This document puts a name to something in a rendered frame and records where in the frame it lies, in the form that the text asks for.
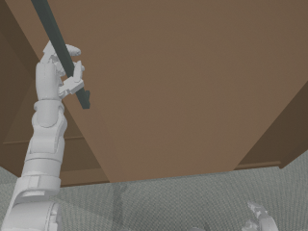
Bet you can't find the handle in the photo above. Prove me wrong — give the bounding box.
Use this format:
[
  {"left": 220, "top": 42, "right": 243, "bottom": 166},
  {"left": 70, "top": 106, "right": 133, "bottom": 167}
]
[{"left": 31, "top": 0, "right": 90, "bottom": 110}]

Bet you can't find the left robot upper arm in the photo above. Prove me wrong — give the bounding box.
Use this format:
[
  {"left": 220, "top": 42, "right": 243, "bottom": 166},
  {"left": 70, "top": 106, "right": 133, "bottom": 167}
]
[{"left": 4, "top": 200, "right": 62, "bottom": 231}]

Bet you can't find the wardrobe door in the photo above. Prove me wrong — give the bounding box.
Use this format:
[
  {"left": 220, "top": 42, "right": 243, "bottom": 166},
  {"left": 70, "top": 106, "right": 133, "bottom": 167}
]
[
  {"left": 5, "top": 0, "right": 308, "bottom": 183},
  {"left": 239, "top": 81, "right": 308, "bottom": 165}
]

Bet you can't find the right robot hand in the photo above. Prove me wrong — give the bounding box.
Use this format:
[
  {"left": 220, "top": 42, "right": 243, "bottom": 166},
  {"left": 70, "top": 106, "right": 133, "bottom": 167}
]
[{"left": 242, "top": 200, "right": 279, "bottom": 231}]

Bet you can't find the left robot hand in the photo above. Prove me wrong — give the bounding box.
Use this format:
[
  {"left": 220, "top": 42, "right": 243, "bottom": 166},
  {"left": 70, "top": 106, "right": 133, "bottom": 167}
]
[{"left": 36, "top": 40, "right": 85, "bottom": 102}]

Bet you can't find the robot left forearm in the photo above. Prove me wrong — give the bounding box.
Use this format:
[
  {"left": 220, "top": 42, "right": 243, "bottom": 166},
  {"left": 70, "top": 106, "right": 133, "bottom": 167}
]
[{"left": 0, "top": 99, "right": 67, "bottom": 231}]

